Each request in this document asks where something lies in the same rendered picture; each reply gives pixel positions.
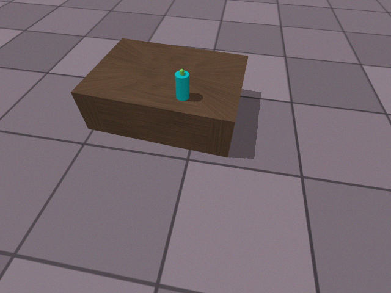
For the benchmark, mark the bottle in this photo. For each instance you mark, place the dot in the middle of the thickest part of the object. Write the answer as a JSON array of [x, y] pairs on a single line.
[[182, 85]]

